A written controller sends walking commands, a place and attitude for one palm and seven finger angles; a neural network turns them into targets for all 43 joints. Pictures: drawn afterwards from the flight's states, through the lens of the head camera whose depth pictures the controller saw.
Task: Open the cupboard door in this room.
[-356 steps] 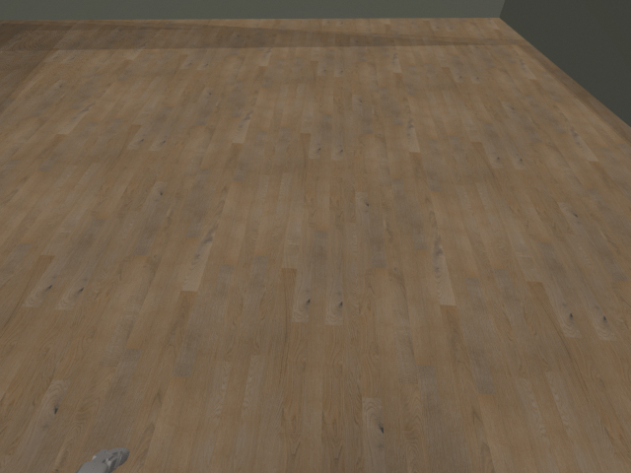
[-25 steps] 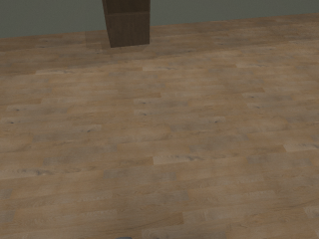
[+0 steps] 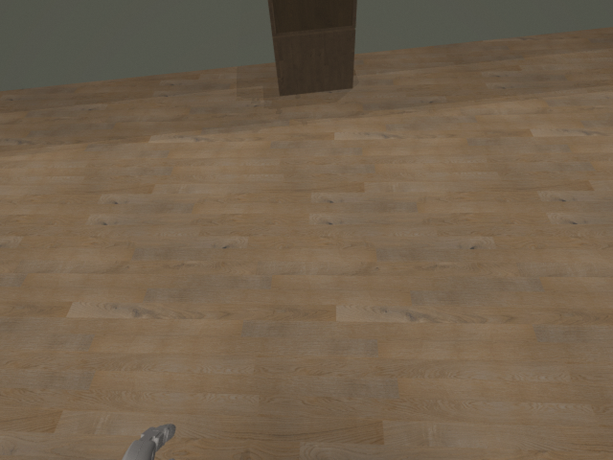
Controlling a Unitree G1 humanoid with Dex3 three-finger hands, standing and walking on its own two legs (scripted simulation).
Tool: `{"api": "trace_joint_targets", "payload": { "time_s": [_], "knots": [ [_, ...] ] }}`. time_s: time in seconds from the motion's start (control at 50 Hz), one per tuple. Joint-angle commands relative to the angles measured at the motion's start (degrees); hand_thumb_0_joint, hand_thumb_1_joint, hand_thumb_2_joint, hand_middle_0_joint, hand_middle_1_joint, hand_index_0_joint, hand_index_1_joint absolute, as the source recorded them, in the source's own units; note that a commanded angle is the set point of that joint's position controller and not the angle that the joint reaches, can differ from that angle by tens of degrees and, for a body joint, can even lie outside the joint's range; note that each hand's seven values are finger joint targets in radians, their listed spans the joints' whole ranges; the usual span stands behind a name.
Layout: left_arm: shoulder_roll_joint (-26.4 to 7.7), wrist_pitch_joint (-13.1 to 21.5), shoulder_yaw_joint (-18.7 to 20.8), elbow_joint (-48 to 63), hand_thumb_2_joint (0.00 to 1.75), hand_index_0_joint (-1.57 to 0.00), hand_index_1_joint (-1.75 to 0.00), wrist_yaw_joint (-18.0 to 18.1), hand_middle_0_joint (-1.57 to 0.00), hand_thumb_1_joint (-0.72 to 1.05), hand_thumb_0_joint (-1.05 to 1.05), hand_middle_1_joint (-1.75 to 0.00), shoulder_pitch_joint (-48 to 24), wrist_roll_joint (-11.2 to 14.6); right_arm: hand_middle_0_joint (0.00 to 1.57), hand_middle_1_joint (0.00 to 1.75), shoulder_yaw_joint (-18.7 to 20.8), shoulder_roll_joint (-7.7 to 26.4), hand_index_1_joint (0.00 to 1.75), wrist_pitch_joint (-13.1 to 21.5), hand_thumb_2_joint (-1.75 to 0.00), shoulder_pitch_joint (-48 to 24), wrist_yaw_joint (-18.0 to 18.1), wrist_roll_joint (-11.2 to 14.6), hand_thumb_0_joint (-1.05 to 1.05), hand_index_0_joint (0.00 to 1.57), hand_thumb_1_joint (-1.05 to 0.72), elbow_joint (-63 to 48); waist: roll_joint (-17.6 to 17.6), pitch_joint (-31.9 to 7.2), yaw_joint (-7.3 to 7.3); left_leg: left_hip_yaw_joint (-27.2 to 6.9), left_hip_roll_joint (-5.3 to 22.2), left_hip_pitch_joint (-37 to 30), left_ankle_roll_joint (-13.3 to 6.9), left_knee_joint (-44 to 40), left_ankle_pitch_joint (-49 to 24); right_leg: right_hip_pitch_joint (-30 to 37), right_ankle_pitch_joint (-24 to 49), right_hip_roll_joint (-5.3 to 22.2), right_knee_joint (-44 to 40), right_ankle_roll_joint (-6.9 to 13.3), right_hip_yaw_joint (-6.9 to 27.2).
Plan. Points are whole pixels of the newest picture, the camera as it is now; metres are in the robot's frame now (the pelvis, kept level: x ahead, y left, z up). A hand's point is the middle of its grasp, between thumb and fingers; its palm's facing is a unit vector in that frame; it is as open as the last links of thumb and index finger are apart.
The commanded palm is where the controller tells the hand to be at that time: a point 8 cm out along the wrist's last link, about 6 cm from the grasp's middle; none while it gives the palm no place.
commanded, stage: turn or walk to find it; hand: left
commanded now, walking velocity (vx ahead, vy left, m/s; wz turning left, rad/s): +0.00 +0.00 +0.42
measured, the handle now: out of the picture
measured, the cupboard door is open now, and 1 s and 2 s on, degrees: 0 0 0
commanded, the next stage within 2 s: stand and wait in 0.60 s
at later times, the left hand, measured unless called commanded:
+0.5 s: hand out of the picture -0.07 +0.19 -0.18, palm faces +0.29 -0.93 -0.23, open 7.4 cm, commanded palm none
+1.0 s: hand out of the picture +0.01 +0.21 -0.16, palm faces +0.32 -0.91 -0.25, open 7.4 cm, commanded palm none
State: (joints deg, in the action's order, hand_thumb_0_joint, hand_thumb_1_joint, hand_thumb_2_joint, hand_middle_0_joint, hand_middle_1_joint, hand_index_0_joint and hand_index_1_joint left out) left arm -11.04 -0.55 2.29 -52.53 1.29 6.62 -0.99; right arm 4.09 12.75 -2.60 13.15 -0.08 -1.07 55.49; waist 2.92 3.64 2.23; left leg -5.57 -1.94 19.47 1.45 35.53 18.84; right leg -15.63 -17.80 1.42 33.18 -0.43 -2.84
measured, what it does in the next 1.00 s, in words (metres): steps on the spot, turning left: left foot, then right foot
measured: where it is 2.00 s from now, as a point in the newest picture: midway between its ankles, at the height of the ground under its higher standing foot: outside the picture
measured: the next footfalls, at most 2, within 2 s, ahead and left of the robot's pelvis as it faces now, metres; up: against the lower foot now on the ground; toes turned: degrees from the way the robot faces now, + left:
left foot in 0.50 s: -0.01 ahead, +0.12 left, +0.00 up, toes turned +19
right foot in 0.98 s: +0.07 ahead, -0.10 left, +0.00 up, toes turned +15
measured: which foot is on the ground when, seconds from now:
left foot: up 0.00-0.48, down 0.50-1.00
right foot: down 0.00-0.50, up 0.52-0.96, down 0.98-1.00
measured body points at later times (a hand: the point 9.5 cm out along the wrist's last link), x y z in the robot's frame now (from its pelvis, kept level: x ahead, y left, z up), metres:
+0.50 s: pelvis -0.01 +0.01 +0.00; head +0.03 +0.03 +0.44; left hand -0.08 +0.24 -0.16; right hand +0.16 -0.21 -0.14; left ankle -0.05 +0.10 -0.73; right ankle -0.01 -0.11 -0.73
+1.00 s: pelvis +0.00 +0.00 +0.00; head +0.02 +0.00 +0.45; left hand -0.01 +0.25 -0.14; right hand +0.10 -0.21 -0.16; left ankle -0.05 +0.10 -0.73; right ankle +0.03 -0.11 -0.73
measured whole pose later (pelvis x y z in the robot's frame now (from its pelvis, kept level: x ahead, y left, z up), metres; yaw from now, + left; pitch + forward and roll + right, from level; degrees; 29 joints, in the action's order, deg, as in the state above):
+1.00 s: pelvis +0.00 +0.00 +0.00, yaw +19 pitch -1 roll +1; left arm -10.6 -0.8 1.2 -58.2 1.6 10.4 -1.0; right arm 2.1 10.5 -1.1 14.0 0.8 -0.6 60.1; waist 0.4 2.1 1.0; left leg 0.9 -1.8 11.5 -1.0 29.4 16.9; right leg -12.4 -16.4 2.9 30.5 -1.3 -3.3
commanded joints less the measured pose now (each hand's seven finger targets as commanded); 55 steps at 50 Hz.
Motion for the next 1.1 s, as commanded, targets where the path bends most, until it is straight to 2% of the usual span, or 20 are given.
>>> {"api": "trace_joint_targets", "payload": {
  "time_s": [0.0, 0.06, 0.1, 0.26, 0.4, 0.44, 0.46, 0.48, 0.5, 0.52, 0.56, 0.64, 0.84, 0.92, 0.94, 0.96, 0.98, 1.0, 1.02, 1.08],
  "knots": [
    [-12.61, 1.08, 3.11, 3.40, 0.90, -0.20, -0.30, 1.07, -0.20, 0.90, 0.00, -0.30, 5.40, -0.11, 0.20, 0.30, 2.16, 6.19, 0.30, -0.38, -0.90, -1.00, 0.10, -0.44, 0.00, 0.20, -0.90, -4.74, -16.44, -2.43, -2.71, -1.29, 1.06, 11.83, -0.18, 28.87, 10.76, 1.56, 7.57, 22.54, -19.58, 7.46, 18.36],
    [-8.35, 1.23, 1.78, 4.47, 0.90, -0.20, -0.30, 0.63, -0.20, 0.90, 0.00, -0.30, 1.16, 0.16, 0.20, 0.30, 2.15, 5.77, 0.30, -0.64, -0.90, 1.30, -0.71, -0.44, 0.00, 0.20, -0.90, -1.80, -11.27, 0.96, 0.06, 1.41, 2.30, 12.61, 0.91, 35.12, 2.10, 0.77, 11.55, 15.20, -17.32, 4.66, 8.01],
    [-7.90, 1.80, 1.49, 3.65, 0.90, -0.20, -0.30, 0.61, -0.20, 0.90, 0.00, -0.30, 4.26, 0.16, 0.20, 0.30, 1.66, 5.38, 0.30, -0.56, -0.90, 1.53, -0.74, -0.30, 0.00, 0.20, -0.90, -1.51, -11.81, -1.60, -0.78, 2.59, 2.34, 13.10, 2.04, 34.63, 0.05, 6.69, 21.89, 14.21, -15.12, 4.83, 4.25],
    [-9.86, 1.62, 1.94, -0.13, 0.90, -0.20, -0.30, 0.94, -0.20, 0.90, 0.00, -0.30, 13.55, -0.55, 0.20, 0.30, 0.37, 4.79, 0.30, -0.68, -0.90, -6.45, -0.39, 0.06, 0.00, 0.20, -0.90, -3.06, -11.49, -3.92, -4.62, 5.12, 3.99, 11.76, 2.97, 23.20, 6.14, 15.15, 35.77, 18.24, -11.59, 8.34, 3.76],
    [-12.35, 0.88, 2.81, -1.53, 0.90, -0.20, -0.30, 0.77, -0.20, 0.90, 0.00, -0.30, 13.23, -0.90, 0.20, 0.30, -0.74, 4.04, 0.30, 0.61, -0.90, -7.16, -0.27, 0.74, 0.00, 0.20, -0.90, -3.70, -13.93, -6.42, -4.47, 9.99, 3.57, 1.42, 0.94, 3.14, 5.21, 14.41, 38.01, 19.31, -6.66, 8.07, 0.13],
    [-12.30, 0.58, 2.80, -1.74, 0.90, -0.20, -0.30, 0.55, -0.20, 0.90, 0.00, -0.30, 11.60, -0.29, 0.20, 0.30, -0.57, 4.99, 0.30, 1.10, -0.90, -4.23, -0.27, 0.56, 0.00, 0.20, -0.90, -2.95, -11.44, -6.88, -2.23, 10.73, 3.59, -7.29, 0.12, -7.74, -5.41, 9.37, 31.59, 17.60, -2.45, 4.49, -3.47],
    [-11.13, 0.28, 2.62, -1.47, 0.90, -0.20, -0.30, 0.35, -0.20, 0.90, 0.00, -0.30, 11.20, 0.16, 0.20, 0.30, 0.00, 7.52, 0.30, 1.57, -0.90, -2.06, -0.35, 0.39, 0.00, 0.20, -0.90, -2.53, -4.60, -8.20, -0.83, 6.56, 6.88, -15.23, -1.22, -12.75, -15.37, 2.84, 23.24, 15.10, 4.18, 1.63, -5.94],
    [-7.94, -0.10, 2.06, 0.38, 0.90, -0.20, -0.30, 0.08, -0.20, 0.90, 0.00, -0.30, 11.69, 0.57, 0.20, 0.30, 1.23, 13.01, 0.30, 1.99, -0.90, 0.35, -0.06, -0.13, 0.00, 0.20, -0.90, -2.70, 11.13, -8.91, 0.14, -11.36, 20.17, -22.57, -7.92, -14.03, -33.62, -11.25, -4.27, 7.60, 14.77, -2.89, -8.73],
    [-6.76, -0.61, 1.07, 1.95, 0.90, -0.20, -0.30, 0.37, -0.20, 0.90, 0.00, -0.30, 8.47, 0.15, 0.20, 0.30, 1.72, 15.37, 0.30, 1.41, -0.90, 2.61, 0.28, 0.13, 0.00, 0.20, -0.90, -1.83, 13.31, -7.44, 1.45, -14.52, 25.93, -18.87, -13.86, -15.89, -41.43, -13.66, -21.04, 5.03, 23.39, -3.53, -4.57],
    [-7.64, -1.28, 1.42, 1.51, 0.90, -0.20, -0.30, 0.52, -0.20, 0.90, 0.00, -0.30, 6.68, -0.10, 0.20, 0.30, 1.47, 13.81, 0.30, 1.32, -0.90, 1.59, 0.70, -0.03, 0.00, 0.20, -0.90, -1.23, 8.96, -5.49, 1.30, -11.64, 24.25, -15.27, -14.23, -16.76, -33.97, -13.24, -18.42, 5.79, 27.56, -2.94, -0.71],
    [-8.12, -1.58, 1.95, 0.48, 0.90, -0.20, -0.30, 0.02, -0.20, 0.90, 0.00, -0.30, 6.18, -0.13, 0.20, 0.30, 0.69, 11.28, 0.30, 1.55, -0.90, -3.63, 1.30, 0.01, 0.00, 0.20, -0.90, -2.95, 8.89, -2.27, -0.85, -9.22, 19.54, -11.89, -12.29, -17.05, -28.45, -15.38, -11.54, 6.08, 30.32, -3.29, 1.05],
    [-6.76, -1.15, 1.56, -1.50, 0.90, -0.20, -0.30, -0.37, -0.20, 0.90, 0.00, -0.30, 9.26, -0.15, 0.20, 0.30, -0.01, 9.13, 0.30, 2.59, -0.90, -3.81, 1.46, 0.31, 0.00, 0.20, -0.90, -3.10, 4.19, -5.05, -2.47, -2.51, 14.74, -15.40, -10.15, -16.08, -36.08, -14.23, -4.62, 4.49, 30.42, -4.15, 1.38],
    [-4.04, -0.96, -0.15, -1.51, 0.90, -0.20, -0.30, 0.19, -0.20, 0.90, 0.00, -0.30, 4.88, 0.18, 0.20, 0.30, -0.17, 6.95, 0.30, 2.95, -0.90, 0.34, 1.75, -0.19, 0.00, 0.20, -0.90, 0.31, 5.67, -3.46, -1.26, -4.27, 15.00, -13.30, -11.04, -16.23, -34.29, -5.07, -6.21, 2.84, 10.08, -3.78, 0.53],
    [-4.94, 0.25, 0.06, -4.05, 0.90, -0.20, -0.30, 0.47, -0.20, 0.90, 0.00, -0.30, 9.51, 0.33, 0.20, 0.30, -0.15, 6.54, 0.30, 2.87, -0.90, 0.12, 1.70, 0.26, 0.00, 0.20, -0.90, 1.60, 3.59, -4.70, -3.68, -4.66, 12.36, -8.77, -7.66, -11.60, -28.64, 6.28, 6.87, 2.33, -8.59, -2.90, -0.61],
    [-6.63, 0.85, 0.34, -4.42, 0.90, -0.20, -0.30, 0.69, -0.20, 0.90, 0.00, -0.30, 10.65, 0.14, 0.20, 0.30, -0.27, 5.16, 0.30, 2.95, -0.90, 0.75, 1.42, 0.65, 0.00, 0.20, -0.90, 1.70, 0.10, -5.67, -3.76, -3.01, 9.79, -5.27, -5.07, -8.50, -22.74, 11.31, 12.72, 5.43, -12.28, -2.12, 2.45],
    [-9.85, 1.33, 0.96, -4.67, 0.90, -0.20, -0.30, 1.07, -0.20, 0.90, 0.00, -0.30, 10.89, -0.22, 0.20, 0.30, -0.60, 2.73, 0.30, 2.88, -0.90, 1.46, 1.09, 1.06, 0.00, 0.20, -0.90, 1.28, -8.92, -5.97, -3.26, 1.87, 5.43, 1.59, -2.24, -3.46, -10.89, 15.74, 19.98, 13.91, -12.57, 0.79, 10.50],
    [-12.55, 1.48, 1.32, -4.41, 0.90, -0.20, -0.30, 0.97, -0.20, 0.90, 0.00, -0.30, 11.52, -0.24, 0.20, 0.30, -0.98, 1.57, 0.30, 2.41, -0.90, 0.18, 1.06, 0.96, 0.00, 0.20, -0.90, 0.07, -15.37, -3.91, -3.88, 5.33, 1.18, 4.84, -0.56, 2.74, 7.31, 12.83, 25.15, 21.75, -14.71, 6.27, 15.96],
    [-12.35, 1.33, 1.47, -3.89, 0.90, -0.20, -0.30, 0.93, -0.20, 0.90, 0.00, -0.30, 11.32, -0.20, 0.20, 0.30, -0.36, 2.77, 0.30, 1.36, -0.90, -1.56, 1.17, 0.67, 0.00, 0.20, -0.90, -0.12, -14.55, -3.25, -4.98, 3.67, 1.81, 3.70, -0.64, 11.50, 13.24, 7.62, 22.58, 23.73, -16.66, 10.38, 16.50],
    [-11.43, 1.28, 1.91, -3.33, 0.90, -0.20, -0.30, 1.05, -0.20, 0.90, 0.00, -0.30, 9.19, -0.15, 0.20, 0.30, 0.18, 3.56, 0.30, 0.45, -0.90, -0.86, 1.10, 0.28, 0.00, 0.20, -0.90, 0.35, -17.30, -1.45, -4.00, 2.43, 2.80, 5.27, -0.71, 17.79, 12.56, 4.58, 17.76, 22.00, -17.97, 10.95, 15.34],
    [-8.67, 0.98, 1.55, -1.75, 0.90, -0.20, -0.30, 0.98, -0.20, 0.90, 0.00, -0.30, 5.35, -0.13, 0.20, 0.30, 0.59, 3.17, 0.30, 0.06, -0.90, 1.34, 0.31, 0.27, 0.00, 0.20, -0.90, 2.25, -11.09, 0.66, -2.05, 3.83, 3.53, 7.18, 0.19, 26.91, 7.11, 3.39, 18.17, 17.74, -16.60, 8.57, 6.89]
  ]
}}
